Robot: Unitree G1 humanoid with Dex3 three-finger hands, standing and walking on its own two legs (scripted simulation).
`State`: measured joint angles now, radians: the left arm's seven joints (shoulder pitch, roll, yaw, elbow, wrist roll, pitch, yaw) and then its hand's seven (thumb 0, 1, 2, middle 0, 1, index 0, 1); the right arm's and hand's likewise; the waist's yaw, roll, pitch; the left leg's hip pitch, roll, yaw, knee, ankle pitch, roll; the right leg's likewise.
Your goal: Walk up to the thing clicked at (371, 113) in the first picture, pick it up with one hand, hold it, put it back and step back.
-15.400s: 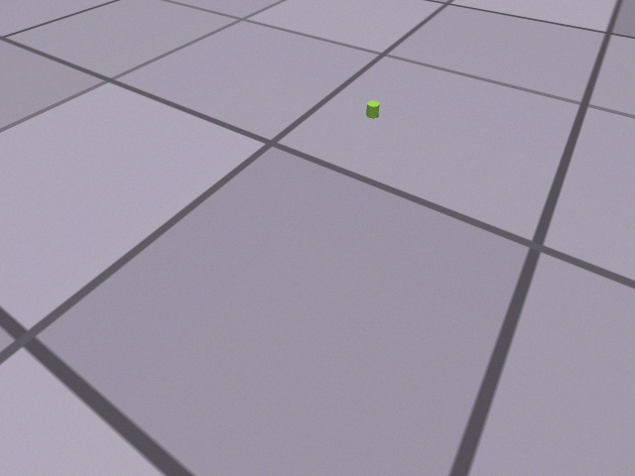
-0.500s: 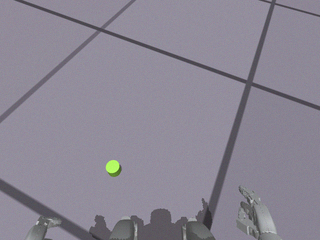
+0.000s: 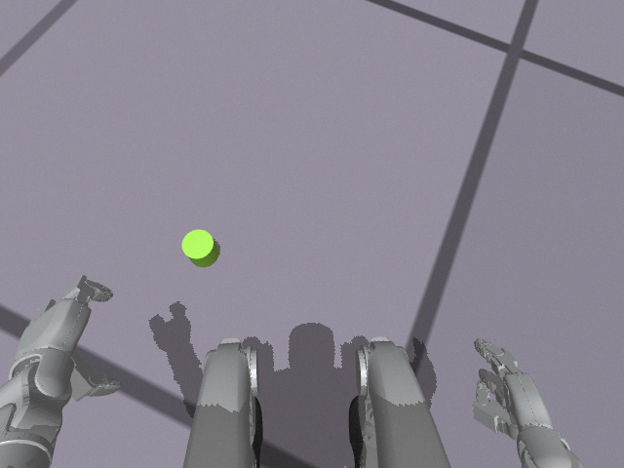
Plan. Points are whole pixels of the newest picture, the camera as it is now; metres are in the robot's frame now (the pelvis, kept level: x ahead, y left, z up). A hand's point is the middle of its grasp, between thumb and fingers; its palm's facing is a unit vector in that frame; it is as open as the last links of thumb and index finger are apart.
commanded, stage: rise first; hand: left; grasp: from above
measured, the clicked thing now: (201, 248) +0.54 +0.25 -0.50
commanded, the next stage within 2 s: none
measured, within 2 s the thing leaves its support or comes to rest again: neither
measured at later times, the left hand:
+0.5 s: hand (130, 288) +0.39 +0.32 -0.27, palm faces -0.47 -0.14 -0.87, open 14.0 cm
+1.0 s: hand (149, 267) +0.45 +0.31 -0.33, palm faces -0.46 -0.02 -0.89, open 14.1 cm
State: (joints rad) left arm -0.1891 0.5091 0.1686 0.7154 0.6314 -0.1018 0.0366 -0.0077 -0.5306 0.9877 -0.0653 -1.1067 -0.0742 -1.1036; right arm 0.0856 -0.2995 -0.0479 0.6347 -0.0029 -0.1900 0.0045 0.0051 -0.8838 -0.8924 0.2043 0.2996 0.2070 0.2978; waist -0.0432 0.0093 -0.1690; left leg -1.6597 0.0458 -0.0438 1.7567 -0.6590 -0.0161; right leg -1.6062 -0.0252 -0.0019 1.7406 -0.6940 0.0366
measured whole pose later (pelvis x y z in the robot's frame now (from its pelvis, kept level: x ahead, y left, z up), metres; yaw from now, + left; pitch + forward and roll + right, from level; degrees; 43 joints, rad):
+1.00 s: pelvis -0.04 +0.01 -0.18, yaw -7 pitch +34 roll -9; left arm -0.95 0.89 0.17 1.36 1.29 -0.32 0.27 0.00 -0.53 1.00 -0.08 -1.02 -0.09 -1.01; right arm 0.13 -0.26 0.06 0.72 -0.14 0.01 0.11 0.00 -0.92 -0.90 0.20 0.30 0.21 0.30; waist -0.21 -0.03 -0.02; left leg -2.28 0.04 -0.16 2.34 -0.67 0.00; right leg -2.17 0.02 -0.05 2.26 -0.70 0.07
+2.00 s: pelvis -0.04 +0.01 -0.21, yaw -9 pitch +33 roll -11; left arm -1.05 0.99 0.14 1.46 1.30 -0.28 0.28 0.00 -0.57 1.03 -0.08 -1.03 -0.08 -1.04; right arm 0.14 -0.28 0.15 0.68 -0.16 0.02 0.13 0.00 -0.92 -0.90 0.20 0.30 0.21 0.30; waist -0.29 -0.05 0.04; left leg -2.35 0.03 -0.20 2.43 -0.67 0.00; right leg -2.22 0.03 -0.08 2.32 -0.69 0.07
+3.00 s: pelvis -0.04 +0.01 -0.21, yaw -10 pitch +32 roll -12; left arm -1.08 1.04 0.13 1.46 1.29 -0.28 0.25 0.00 -0.58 1.05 -0.08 -1.03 -0.08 -1.04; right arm 0.15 -0.30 0.19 0.64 -0.16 0.03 0.14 0.00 -0.92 -0.90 0.20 0.30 0.21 0.30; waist -0.31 -0.05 0.05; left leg -2.36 0.03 -0.21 2.44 -0.66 0.00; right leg -2.22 0.04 -0.09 2.32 -0.67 0.07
